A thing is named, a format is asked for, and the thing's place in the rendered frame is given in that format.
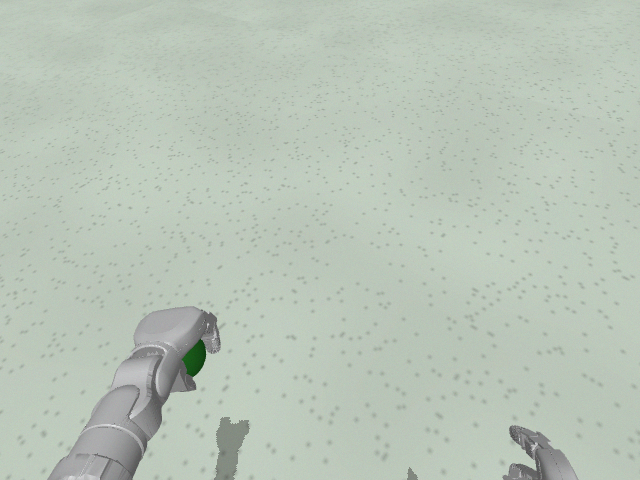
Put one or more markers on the left robot arm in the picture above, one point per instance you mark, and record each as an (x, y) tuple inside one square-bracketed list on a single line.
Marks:
[(113, 442)]

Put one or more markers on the left robot hand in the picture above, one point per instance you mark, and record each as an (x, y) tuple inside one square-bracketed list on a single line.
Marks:
[(181, 328)]

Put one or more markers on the right robot hand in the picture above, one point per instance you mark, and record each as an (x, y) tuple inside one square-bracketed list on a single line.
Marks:
[(551, 464)]

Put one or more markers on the ball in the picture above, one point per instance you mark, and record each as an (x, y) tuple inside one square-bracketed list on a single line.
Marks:
[(195, 358)]

